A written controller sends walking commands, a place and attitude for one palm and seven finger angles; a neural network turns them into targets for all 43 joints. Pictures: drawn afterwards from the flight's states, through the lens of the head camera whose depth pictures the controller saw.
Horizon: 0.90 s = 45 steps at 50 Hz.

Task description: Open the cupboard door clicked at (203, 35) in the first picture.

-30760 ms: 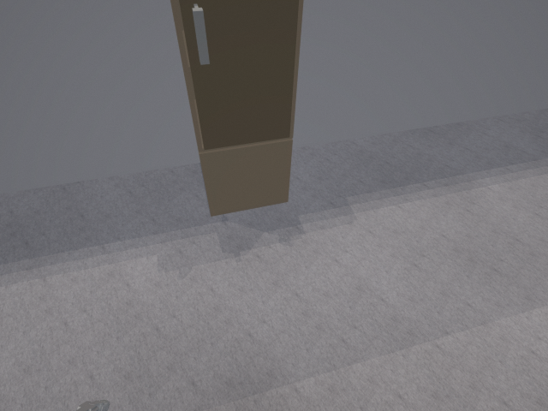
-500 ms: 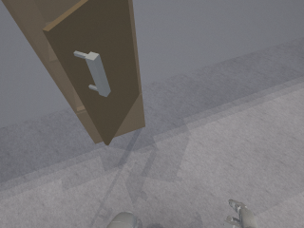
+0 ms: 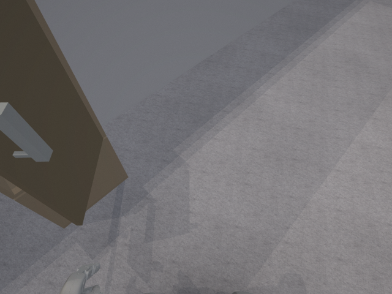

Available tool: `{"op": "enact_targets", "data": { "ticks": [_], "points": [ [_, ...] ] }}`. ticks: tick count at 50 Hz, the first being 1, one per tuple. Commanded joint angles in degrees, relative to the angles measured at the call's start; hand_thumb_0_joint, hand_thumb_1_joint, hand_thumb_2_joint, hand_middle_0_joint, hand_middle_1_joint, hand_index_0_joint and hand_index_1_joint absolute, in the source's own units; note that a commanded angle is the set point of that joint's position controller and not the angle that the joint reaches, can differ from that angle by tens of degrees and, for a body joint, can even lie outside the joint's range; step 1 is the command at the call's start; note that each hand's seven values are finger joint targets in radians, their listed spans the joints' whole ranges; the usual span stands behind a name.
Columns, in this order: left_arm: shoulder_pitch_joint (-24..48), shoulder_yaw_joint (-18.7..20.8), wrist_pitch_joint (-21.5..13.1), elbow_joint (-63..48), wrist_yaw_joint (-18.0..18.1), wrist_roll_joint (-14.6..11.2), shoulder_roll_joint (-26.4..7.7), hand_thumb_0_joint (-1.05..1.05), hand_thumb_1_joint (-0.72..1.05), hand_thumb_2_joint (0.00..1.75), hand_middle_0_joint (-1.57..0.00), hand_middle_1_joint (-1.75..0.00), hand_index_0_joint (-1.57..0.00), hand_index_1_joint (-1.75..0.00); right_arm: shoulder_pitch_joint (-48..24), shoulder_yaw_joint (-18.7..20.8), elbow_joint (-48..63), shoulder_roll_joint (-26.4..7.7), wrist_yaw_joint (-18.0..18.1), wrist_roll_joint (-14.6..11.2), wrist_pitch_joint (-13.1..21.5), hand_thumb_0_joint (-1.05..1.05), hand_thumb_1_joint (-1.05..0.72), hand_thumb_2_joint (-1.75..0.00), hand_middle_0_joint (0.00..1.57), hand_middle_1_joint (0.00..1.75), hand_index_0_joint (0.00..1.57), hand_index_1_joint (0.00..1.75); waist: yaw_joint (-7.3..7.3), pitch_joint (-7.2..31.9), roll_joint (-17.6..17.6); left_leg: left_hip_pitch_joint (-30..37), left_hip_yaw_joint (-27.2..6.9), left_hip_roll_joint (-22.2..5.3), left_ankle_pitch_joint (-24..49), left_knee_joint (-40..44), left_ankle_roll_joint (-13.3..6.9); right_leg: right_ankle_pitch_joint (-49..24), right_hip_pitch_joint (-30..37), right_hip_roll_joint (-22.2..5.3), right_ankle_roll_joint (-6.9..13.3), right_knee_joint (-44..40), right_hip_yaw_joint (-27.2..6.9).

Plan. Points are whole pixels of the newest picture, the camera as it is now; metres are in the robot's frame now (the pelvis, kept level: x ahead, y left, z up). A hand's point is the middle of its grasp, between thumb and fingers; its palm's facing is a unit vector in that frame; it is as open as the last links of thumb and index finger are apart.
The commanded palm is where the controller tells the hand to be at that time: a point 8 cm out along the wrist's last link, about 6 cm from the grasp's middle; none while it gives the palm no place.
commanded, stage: walk to a spot facing it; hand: left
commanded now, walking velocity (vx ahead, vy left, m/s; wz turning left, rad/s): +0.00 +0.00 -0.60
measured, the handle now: (10, 135) +0.36 +0.36 +0.11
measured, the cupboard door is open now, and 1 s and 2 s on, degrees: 45 45 45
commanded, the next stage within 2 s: turn to face it in 1.94 s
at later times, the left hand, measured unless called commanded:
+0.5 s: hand (137, 250) +0.22 +0.16 -0.15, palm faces -0.31 -0.94 -0.15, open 7.4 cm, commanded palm none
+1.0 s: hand (185, 206) +0.34 +0.05 -0.16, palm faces -0.49 -0.86 -0.15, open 7.3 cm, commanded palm none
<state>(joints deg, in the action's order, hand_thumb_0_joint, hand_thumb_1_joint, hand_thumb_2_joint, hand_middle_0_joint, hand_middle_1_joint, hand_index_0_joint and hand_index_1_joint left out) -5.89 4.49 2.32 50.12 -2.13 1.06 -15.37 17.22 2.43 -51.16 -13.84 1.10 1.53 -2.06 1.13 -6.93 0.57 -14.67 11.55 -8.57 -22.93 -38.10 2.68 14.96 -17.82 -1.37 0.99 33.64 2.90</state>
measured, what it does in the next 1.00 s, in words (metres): walks ahead, turning right: left foot, then right foot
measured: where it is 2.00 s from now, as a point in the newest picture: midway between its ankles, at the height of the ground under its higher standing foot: (277, 206)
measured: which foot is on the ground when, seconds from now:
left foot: down 0.00-0.00, up 0.02-0.28, down 0.30-0.68, up 0.70-1.00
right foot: down 0.00-0.30, up 0.32-0.66, down 0.68-1.00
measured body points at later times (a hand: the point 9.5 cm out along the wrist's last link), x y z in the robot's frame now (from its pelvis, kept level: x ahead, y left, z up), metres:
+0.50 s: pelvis +0.06 +0.01 +0.02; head +0.11 +0.01 +0.47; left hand +0.23 +0.21 -0.13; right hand +0.00 -0.22 -0.12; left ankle +0.06 +0.13 -0.72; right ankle +0.02 -0.12 -0.65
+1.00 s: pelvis +0.23 -0.10 +0.01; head +0.28 -0.11 +0.46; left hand +0.36 +0.09 -0.15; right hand +0.19 -0.37 -0.12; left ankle +0.36 -0.04 -0.70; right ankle +0.10 -0.16 -0.72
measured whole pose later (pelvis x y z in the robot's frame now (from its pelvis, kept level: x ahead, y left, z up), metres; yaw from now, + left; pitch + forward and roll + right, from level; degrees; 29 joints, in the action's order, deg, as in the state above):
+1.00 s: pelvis +0.23 -0.10 +0.01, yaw -33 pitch +1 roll -1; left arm -15.9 4.0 -1.4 58.6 -1.6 1.3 -10.7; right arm 8.2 2.9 -51.5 -11.6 -1.0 1.4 1.4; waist -0.8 -4.5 -1.1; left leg -27.5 4.4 -4.9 -15.3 -39.7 2.8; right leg 20.1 -5.9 1.8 1.2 25.0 0.3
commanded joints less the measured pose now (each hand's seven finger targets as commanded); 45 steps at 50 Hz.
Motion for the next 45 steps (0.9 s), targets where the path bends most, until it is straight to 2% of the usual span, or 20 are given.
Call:
{"op": "enact_targets", "data": {
  "ticks": [1, 2, 4, 7, 10, 13, 15, 16, 17, 19, 21, 29, 30, 32, 33, 34, 35, 36, 39, 45],
  "points": [
    [-12.5, 2.5, -1.5, 0.1, 3.0, -0.3, -13.0, 0.0, 0.9, 0.9, -0.2, -0.3, -0.2, -0.3, -5.9, 1.8, 6.5, -5.1, 0.7, -1.2, 0.1, 0.0, -0.9, -0.9, 0.2, 0.3, 0.2, 0.3, -6.61, 11.1, -12.3, -20.0, -10.9, 2.9, -13.3, -28.1, 0.8, -28.7, 18.3, -19.6, 12.9, -11.6, -24.0],
    [-8.2, 2.5, -1.0, -0.7, 3.6, -0.1, -11.1, 0.0, 0.9, 0.9, -0.2, -0.3, -0.2, -0.3, -5.3, 1.9, 5.6, -5.2, 0.7, -1.1, 0.0, 0.0, -0.9, -0.9, 0.2, 0.3, 0.2, 0.3, -4.65, 11.1, -16.4, -21.0, -11.2, 1.9, -9.5, -28.8, 0.9, -23.1, 17.6, -16.2, 11.8, -11.7, -22.8],
    [-2.9, 1.7, -0.8, -2.6, 3.7, 0.1, -8.3, 0.0, 0.9, 0.9, -0.2, -0.3, -0.2, -0.3, -4.3, 1.9, 4.0, -5.1, 0.5, -0.9, -0.1, 0.0, -0.9, -0.9, 0.2, 0.3, 0.2, 0.3, -2.04, 8.9, -12.7, -17.2, -10.7, 2.1, -4.1, -26.8, 1.5, -22.6, 11.6, -12.7, 9.9, -11.3, -17.5],
    [-1.7, 1.8, -1.1, -2.9, 3.5, 0.6, -8.8, 0.0, 0.9, 0.9, -0.2, -0.3, -0.2, -0.3, -2.7, 1.8, 3.1, -3.3, 0.4, -1.1, 0.0, 0.0, -0.9, -0.9, 0.2, 0.3, 0.2, 0.3, -0.67, 9.0, -7.2, -10.9, -9.2, 4.1, -3.1, -17.4, 1.7, -23.3, 7.5, -11.4, 9.7, -10.6, -17.3],
    [-1.0, 2.2, -0.8, -3.2, 3.0, 0.5, -9.3, 0.0, 0.9, 0.9, -0.2, -0.3, -0.2, -0.3, -1.4, 1.6, 3.1, -2.8, 0.5, -1.2, 0.5, 0.0, -0.9, -0.9, 0.2, 0.3, 0.2, 0.3, -0.26, 8.2, -9.2, -6.8, -7.9, 6.3, -0.7, -7.0, 1.3, -21.2, 5.3, -9.7, 9.2, -9.8, -19.0],
    [0.3, 1.9, -0.6, -3.5, 2.4, -0.1, -7.2, 0.0, 0.9, 0.9, -0.2, -0.3, -0.2, -0.3, 4.2, 1.6, 2.0, -4.0, 0.8, -0.8, 1.8, 0.0, -0.9, -0.9, 0.2, 0.3, 0.2, 0.3, 2.59, 9.7, -6.8, 7.0, -7.9, 6.4, 5.5, 9.6, 0.4, -2.3, -2.9, -5.7, 5.1, -7.3, -19.0],
    [1.1, 0.6, -0.4, -6.6, 1.2, -0.3, -0.4, 0.0, 0.9, 0.9, -0.2, -0.3, -0.2, -0.3, 10.9, 3.3, 1.3, -14.1, 1.4, 1.1, 2.8, 0.0, -0.9, -0.9, 0.2, 0.3, 0.2, 0.3, 5.16, 8.3, 19.9, 15.1, -39.2, -18.8, -11.3, 27.0, -9.7, 24.0, -21.9, 7.4, -1.3, 18.7, -2.8],
    [4.8, 1.1, -1.2, -8.0, 0.4, 0.3, -2.1, 0.0, 0.9, 0.9, -0.2, -0.3, -0.2, -0.3, 9.5, 3.2, 2.2, -14.0, 1.4, 1.1, 2.9, 0.0, -0.9, -0.9, 0.2, 0.3, 0.2, 0.3, 5.21, 5.1, 10.7, 8.4, -41.6, -21.9, -14.9, 29.3, -13.4, 20.1, -22.3, 1.6, -0.7, 26.9, -6.3],
    [5.0, 1.4, -1.5, -7.2, 0.1, 1.0, -2.1, 0.0, 0.9, 0.9, -0.2, -0.3, -0.2, -0.3, 6.9, 2.7, 2.7, -12.1, 1.1, 1.3, 3.4, 0.0, -0.9, -0.9, 0.2, 0.3, 0.2, 0.3, 3.19, 4.9, 10.5, 7.5, -38.9, -19.4, -11.7, 28.3, -12.7, 17.2, -22.9, 0.4, -1.0, 32.3, -5.7],
    [3.8, 1.3, -1.8, -5.5, -1.0, 0.9, -0.9, 0.0, 0.9, 0.9, -0.2, -0.3, -0.2, -0.3, 3.3, 1.4, 3.3, -7.5, 0.9, 0.9, 4.1, 0.0, -0.9, -0.9, 0.2, 0.3, 0.2, 0.3, 1.01, 2.3, 8.5, 7.2, -23.5, -12.5, 0.8, 26.3, -9.0, 7.6, -22.8, -2.1, -1.8, 33.9, -4.0],
    [3.1, 0.7, -1.6, -4.8, -1.5, 0.7, 0.9, 0.0, 0.9, 0.9, -0.2, -0.3, -0.2, -0.3, 5.4, 1.1, 2.1, -6.1, 1.1, 0.6, 4.6, 0.0, -0.9, -0.9, 0.2, 0.3, 0.2, 0.3, 1.3, 4.1, 8.8, 10.8, -13.9, -10.1, 12.4, 24.1, -7.8, 4.0, -22.0, -2.6, -2.3, 30.8, -2.0],
    [7.0, 0.2, -2.2, -5.4, -1.8, 0.6, 1.6, 0.0, 0.9, 0.9, -0.2, -0.3, -0.2, -0.3, 8.6, 2.1, -0.6, -7.3, 0.1, 1.0, 4.3, 0.0, -0.9, -0.9, 0.2, 0.3, 0.2, 0.3, 2.75, 3.0, 9.6, 8.5, -3.0, -12.5, 12.7, 22.0, -7.5, 5.3, -9.5, -1.4, -0.8, 7.5, 4.5],
    [5.8, 0.4, -2.4, -4.8, -1.8, 0.6, 1.2, 0.0, 0.9, 0.9, -0.2, -0.3, -0.2, -0.3, 8.2, 2.1, -0.6, -7.8, 0.0, 1.0, 4.2, 0.0, -0.9, -0.9, 0.2, 0.3, 0.2, 0.3, 1.91, 3.3, 8.7, 7.5, -2.3, -12.6, 13.4, 19.8, -7.0, 5.7, -5.7, -0.6, -0.2, 5.3, 5.5],
    [-7.9, 1.4, -3.3, -0.5, -1.2, 0.7, -2.0, 0.0, 0.9, 0.9, -0.2, -0.3, -0.2, -0.3, 4.6, 2.0, 0.2, -8.1, -0.5, 0.3, 4.1, 0.0, -0.9, -0.9, 0.2, 0.3, 0.2, 0.3, -5.42, 9.0, 2.3, 1.0, 3.6, -8.3, 23.2, 1.5, -4.0, 2.3, 14.0, 2.8, 2.6, -2.8, 6.8],
    [-18.3, 3.4, -4.0, 2.5, -0.4, 0.9, -8.6, 0.0, 0.9, 0.9, -0.2, -0.3, -0.2, -0.3, 2.0, 1.2, 2.0, -4.9, -1.3, -1.0, 4.4, 0.0, -0.9, -0.9, 0.2, 0.3, 0.2, 0.3, -10.49, 14.9, -11.3, -15.1, 6.8, -2.9, 13.9, -16.7, -1.4, 12.0, 31.4, -9.9, 7.7, -9.3, -11.9],
    [-23.6, 4.6, -4.0, 4.1, 0.8, -0.4, -14.5, 0.0, 0.9, 0.9, -0.2, -0.3, -0.2, -0.3, -2.9, 0.8, 5.5, -3.3, -1.2, -1.3, 4.5, 0.0, -0.9, -0.9, 0.2, 0.3, 0.2, 0.3, -11.63, 14.4, -20.6, -29.4, 0.3, 3.9, -14.0, -32.4, 0.4, 6.1, 34.9, -22.7, 13.5, -18.4, -36.2],
    [-20.9, 4.2, -3.9, 3.8, 1.6, -0.7, -13.9, 0.0, 0.9, 0.9, -0.2, -0.3, -0.2, -0.3, -5.9, 1.4, 5.2, -5.2, -1.0, -1.1, 4.2, 0.0, -0.9, -0.9, 0.2, 0.3, 0.2, 0.3, -10.38, 11.4, -14.8, -32.1, -8.5, 1.6, -10.4, -38.4, -0.1, 10.6, 28.6, -22.7, 14.9, -19.6, -37.0],
    [-15.6, 3.2, -3.8, 2.5, 1.9, -0.5, -10.4, 0.0, 0.9, 0.9, -0.2, -0.3, -0.2, -0.3, -7.8, 1.7, 4.7, -4.8, -0.9, -1.0, 4.2, 0.0, -0.9, -0.9, 0.2, 0.3, 0.2, 0.3, -7.77, 7.1, -11.0, -31.6, -10.5, -0.3, -4.0, -38.4, 0.0, 11.7, 21.3, -19.9, 13.4, -20.5, -31.7],
    [-6.4, 1.4, -4.6, 0.6, 2.2, 0.3, -4.7, 0.0, 0.9, 0.9, -0.2, -0.3, -0.2, -0.3, -2.7, 1.5, 0.7, -2.7, -1.1, 0.0, 3.0, 0.0, -0.9, -0.9, 0.2, 0.3, 0.2, 0.3, -0.97, 5.4, -7.8, -19.3, -9.5, -1.0, 2.7, -25.5, 1.2, 0.0, 8.2, -13.1, 9.8, -20.8, -15.4],
    [-8.9, 1.7, -5.7, 3.5, 1.2, 0.3, -5.6, 0.0, 0.9, 0.9, -0.2, -0.3, -0.2, -0.3, -6.6, 1.3, 2.1, -1.3, -1.8, -0.2, 3.8, 0.0, -0.9, -0.9, 0.2, 0.3, 0.2, 0.3, -1.21, 4.3, -6.2, -15.0, -7.1, 3.1, 7.6, -7.4, 1.0, -5.4, 9.1, -10.7, 10.0, -19.4, -12.8]
  ]
}}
